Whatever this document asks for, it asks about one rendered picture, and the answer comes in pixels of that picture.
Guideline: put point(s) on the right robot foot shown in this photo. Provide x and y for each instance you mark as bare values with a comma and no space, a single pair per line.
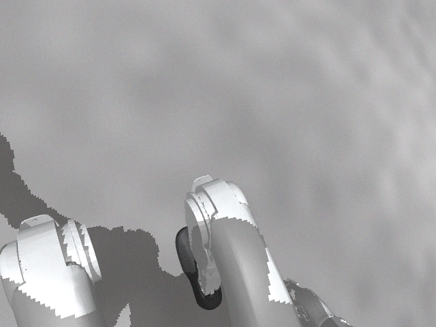
189,266

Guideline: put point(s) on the right robot hand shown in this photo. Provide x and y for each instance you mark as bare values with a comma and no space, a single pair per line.
312,310

